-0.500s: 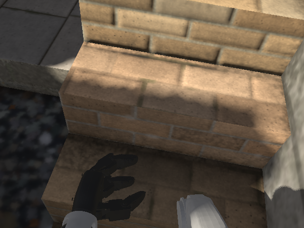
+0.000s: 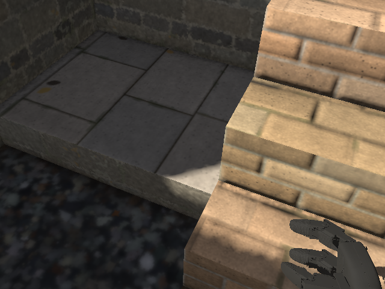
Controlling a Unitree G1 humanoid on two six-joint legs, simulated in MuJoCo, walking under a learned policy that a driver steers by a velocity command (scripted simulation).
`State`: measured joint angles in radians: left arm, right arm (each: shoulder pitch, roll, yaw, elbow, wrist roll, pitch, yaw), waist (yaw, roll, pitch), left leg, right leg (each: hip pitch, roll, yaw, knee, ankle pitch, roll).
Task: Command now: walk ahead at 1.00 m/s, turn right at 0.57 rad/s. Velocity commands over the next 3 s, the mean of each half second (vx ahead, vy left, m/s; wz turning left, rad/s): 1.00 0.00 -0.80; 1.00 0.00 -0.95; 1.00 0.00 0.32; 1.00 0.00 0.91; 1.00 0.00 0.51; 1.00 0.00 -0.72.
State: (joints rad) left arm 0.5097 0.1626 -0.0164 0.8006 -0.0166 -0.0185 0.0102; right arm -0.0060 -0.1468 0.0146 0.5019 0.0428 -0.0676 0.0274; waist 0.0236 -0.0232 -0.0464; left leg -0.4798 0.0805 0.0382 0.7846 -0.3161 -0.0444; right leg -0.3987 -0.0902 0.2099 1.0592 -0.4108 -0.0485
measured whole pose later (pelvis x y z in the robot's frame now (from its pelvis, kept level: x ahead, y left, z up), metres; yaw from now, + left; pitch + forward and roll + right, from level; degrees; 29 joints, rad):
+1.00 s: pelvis +0.20 -0.16 +0.21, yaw -52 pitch +5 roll +8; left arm 0.13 0.24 -0.05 0.45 0.00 -0.01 -0.02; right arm 0.27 -0.33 -0.05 0.78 -0.07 -0.05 -0.10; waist 0.00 0.04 -0.04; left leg -0.25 0.00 0.20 0.55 -0.36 -0.06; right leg -0.96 -0.19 0.13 1.52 -0.36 0.00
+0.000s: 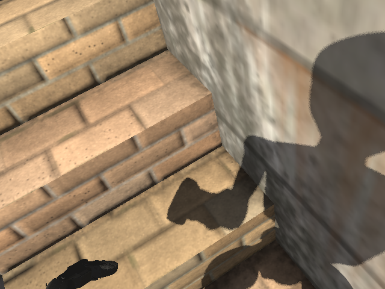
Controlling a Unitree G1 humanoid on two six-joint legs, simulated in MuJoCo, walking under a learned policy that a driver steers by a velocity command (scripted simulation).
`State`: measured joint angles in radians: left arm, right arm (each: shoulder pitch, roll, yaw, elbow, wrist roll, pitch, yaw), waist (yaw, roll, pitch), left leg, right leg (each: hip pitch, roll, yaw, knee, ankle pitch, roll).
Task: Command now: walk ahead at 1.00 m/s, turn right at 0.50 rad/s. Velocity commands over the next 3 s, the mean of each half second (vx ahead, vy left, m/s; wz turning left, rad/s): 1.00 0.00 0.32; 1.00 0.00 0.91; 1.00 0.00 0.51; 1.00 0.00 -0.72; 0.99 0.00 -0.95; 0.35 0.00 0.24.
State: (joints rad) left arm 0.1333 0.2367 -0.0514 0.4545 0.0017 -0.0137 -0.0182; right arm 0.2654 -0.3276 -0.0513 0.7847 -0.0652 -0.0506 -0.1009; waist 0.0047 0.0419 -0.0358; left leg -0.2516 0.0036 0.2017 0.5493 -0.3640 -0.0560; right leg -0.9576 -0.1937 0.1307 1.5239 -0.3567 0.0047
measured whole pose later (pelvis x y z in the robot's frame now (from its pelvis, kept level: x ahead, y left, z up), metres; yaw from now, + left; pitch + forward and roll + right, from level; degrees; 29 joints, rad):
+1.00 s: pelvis +0.01 +0.05 +0.01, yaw +38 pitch +3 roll -4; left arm 0.03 0.16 -0.05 0.57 0.00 -0.10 -0.02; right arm 0.46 -0.16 0.02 0.71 -0.03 -0.05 0.03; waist -0.06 -0.09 -0.04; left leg -0.35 -0.02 -0.22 0.71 -0.40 0.04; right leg -1.06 0.04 -0.03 2.15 -0.24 0.00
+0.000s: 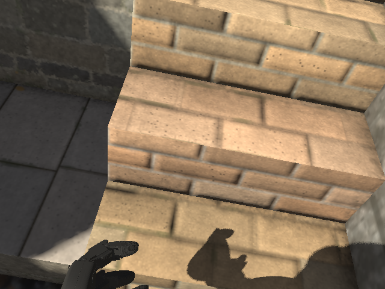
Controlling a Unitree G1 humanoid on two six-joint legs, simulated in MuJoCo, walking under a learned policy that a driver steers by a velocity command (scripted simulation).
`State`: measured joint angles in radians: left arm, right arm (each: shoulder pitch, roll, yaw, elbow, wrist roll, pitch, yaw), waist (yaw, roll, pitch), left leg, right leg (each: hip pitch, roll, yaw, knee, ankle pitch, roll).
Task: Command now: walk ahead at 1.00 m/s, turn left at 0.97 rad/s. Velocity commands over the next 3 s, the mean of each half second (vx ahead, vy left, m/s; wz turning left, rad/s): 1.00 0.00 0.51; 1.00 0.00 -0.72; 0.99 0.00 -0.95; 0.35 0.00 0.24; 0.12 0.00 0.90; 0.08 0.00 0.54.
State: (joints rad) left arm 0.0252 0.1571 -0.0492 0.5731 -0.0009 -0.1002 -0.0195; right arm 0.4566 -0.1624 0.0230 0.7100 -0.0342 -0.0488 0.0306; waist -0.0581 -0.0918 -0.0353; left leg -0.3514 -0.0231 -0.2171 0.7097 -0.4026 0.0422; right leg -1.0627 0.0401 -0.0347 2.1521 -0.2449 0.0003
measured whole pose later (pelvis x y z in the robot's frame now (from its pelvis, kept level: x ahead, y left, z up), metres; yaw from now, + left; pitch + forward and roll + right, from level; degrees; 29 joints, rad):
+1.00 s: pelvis +0.04 -0.10 +0.11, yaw -2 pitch -3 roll -2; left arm 0.38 0.20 0.04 0.65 -0.08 -0.06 -0.02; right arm -0.08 -0.14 0.03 0.37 -0.05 -0.02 0.02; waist 0.10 0.08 0.02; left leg -0.18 -0.02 0.05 0.66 -0.25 0.05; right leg -0.70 0.25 0.05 1.34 -0.55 -0.05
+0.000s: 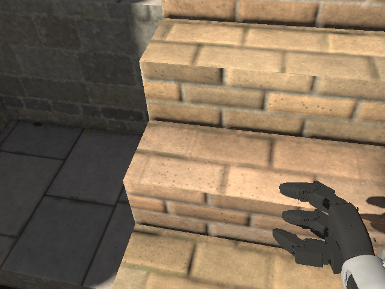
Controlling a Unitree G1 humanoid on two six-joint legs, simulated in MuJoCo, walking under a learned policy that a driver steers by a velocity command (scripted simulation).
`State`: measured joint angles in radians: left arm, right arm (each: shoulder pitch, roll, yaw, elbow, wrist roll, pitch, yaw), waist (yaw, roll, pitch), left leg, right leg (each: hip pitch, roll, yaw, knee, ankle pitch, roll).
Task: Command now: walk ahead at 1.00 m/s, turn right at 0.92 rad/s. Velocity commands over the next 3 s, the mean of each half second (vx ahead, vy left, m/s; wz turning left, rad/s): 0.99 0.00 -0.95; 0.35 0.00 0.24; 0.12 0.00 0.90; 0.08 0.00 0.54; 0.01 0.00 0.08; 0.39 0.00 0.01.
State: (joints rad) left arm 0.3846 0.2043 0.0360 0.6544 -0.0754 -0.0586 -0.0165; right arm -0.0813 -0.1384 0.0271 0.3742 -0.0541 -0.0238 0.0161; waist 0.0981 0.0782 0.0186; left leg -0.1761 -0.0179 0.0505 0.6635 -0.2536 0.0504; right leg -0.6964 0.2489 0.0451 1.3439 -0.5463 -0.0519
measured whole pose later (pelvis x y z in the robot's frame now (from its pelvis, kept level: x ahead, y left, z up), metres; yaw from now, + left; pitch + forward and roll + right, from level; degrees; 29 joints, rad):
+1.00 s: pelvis -0.30 +0.09 -0.16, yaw -22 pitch -1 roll +1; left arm 0.13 0.24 -0.03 0.64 0.05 -0.01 0.12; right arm 0.37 -0.32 -0.03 0.64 -0.07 0.14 -0.07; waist -0.15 0.00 0.01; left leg -0.61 -0.09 -0.01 1.89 -0.13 -0.07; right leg -0.72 -0.09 -0.09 0.84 -0.35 0.09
